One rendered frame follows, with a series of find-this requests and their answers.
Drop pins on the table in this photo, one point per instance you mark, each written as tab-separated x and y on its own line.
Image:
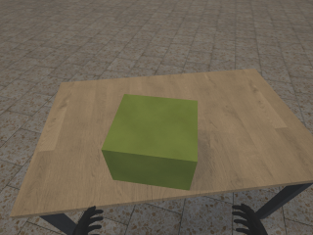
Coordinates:
248	139

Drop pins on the robot left hand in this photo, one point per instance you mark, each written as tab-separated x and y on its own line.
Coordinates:
82	227

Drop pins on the robot right hand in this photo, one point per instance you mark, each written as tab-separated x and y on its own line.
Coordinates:
252	222

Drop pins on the carton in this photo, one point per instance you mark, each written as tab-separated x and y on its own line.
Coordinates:
153	141

